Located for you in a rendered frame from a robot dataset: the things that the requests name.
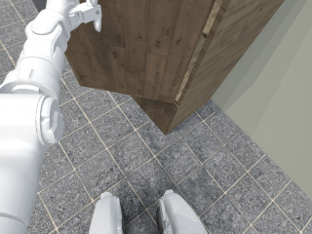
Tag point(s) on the handle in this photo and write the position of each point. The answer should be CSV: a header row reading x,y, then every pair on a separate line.
x,y
40,5

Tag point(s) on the cupboard door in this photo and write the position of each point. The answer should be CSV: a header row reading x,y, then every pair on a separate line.
x,y
143,49

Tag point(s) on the left robot upper arm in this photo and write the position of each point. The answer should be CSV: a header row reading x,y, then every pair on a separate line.
x,y
29,124

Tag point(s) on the left robot thigh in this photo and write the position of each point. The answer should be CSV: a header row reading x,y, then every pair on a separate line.
x,y
106,215

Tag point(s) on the left robot shin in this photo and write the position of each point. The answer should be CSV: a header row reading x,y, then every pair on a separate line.
x,y
119,224

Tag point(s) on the left robot hand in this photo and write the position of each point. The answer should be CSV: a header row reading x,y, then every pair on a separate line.
x,y
69,9

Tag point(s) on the left robot forearm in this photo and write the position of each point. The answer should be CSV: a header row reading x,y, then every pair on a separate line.
x,y
40,64

